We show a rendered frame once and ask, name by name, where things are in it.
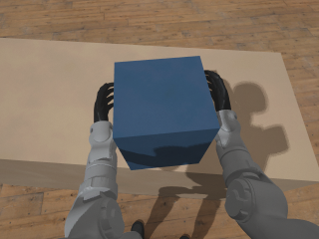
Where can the left robot upper arm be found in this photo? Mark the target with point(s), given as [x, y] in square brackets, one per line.
[98, 219]

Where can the robot left hand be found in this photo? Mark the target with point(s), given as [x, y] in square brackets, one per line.
[101, 107]

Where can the right robot forearm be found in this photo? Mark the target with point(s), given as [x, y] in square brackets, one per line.
[232, 152]

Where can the left robot forearm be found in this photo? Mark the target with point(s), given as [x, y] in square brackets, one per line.
[101, 168]

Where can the carton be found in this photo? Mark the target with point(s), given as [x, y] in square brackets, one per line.
[163, 112]

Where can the right robot upper arm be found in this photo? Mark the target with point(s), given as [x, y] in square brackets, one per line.
[260, 209]

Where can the pedestal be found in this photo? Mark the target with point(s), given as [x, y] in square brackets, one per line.
[48, 91]

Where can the robot right hand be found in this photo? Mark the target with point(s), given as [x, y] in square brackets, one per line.
[219, 92]

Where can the left robot foot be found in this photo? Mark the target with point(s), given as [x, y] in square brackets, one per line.
[139, 227]

